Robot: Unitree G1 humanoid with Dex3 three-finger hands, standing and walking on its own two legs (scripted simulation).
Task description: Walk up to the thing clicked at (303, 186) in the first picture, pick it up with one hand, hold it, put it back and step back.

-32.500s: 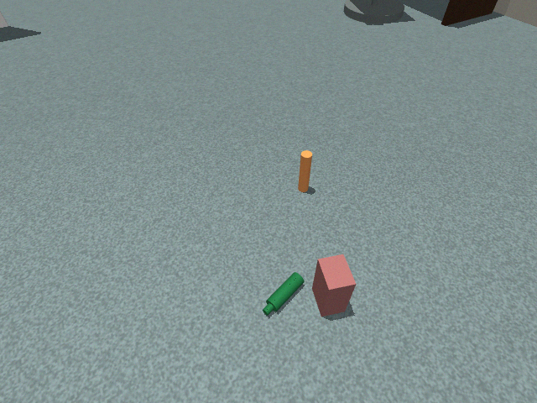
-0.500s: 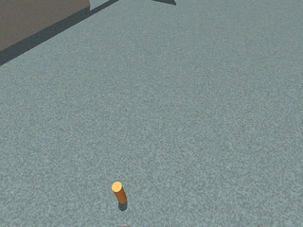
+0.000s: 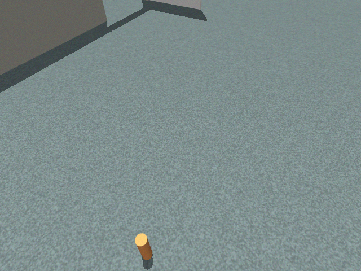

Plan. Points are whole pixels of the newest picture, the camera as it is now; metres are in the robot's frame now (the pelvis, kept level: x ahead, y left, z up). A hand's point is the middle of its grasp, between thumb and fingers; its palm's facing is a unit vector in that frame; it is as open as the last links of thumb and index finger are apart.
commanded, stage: walk up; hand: left
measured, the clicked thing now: (144, 247) +0.36 +0.19 -0.65
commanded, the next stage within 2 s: stand in 0.78 s
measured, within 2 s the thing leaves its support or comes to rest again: neither
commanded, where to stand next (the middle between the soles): +0.05 +0.00 m, yaw +1 degrees
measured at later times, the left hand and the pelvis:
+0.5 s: hand out of the picture +0.09 +0.25 -0.15, palm faces -0.02 -0.94 -0.35, open 7.3 cm; pelvis +0.01 +0.00 +0.01, yaw +0 degrees
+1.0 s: hand out of the picture +0.11 +0.25 -0.15, palm faces -0.03 -0.94 -0.34, open 7.3 cm; pelvis +0.01 +0.00 +0.01, yaw +0 degrees
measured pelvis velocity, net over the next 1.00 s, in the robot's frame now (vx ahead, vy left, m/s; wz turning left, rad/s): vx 0.01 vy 0.00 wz -0.01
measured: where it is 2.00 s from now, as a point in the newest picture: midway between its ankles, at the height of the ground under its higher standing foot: outside the picture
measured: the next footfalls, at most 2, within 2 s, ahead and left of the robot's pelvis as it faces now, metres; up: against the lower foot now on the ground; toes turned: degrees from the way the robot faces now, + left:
none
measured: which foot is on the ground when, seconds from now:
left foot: down 0.00-1.00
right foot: down 0.00-1.00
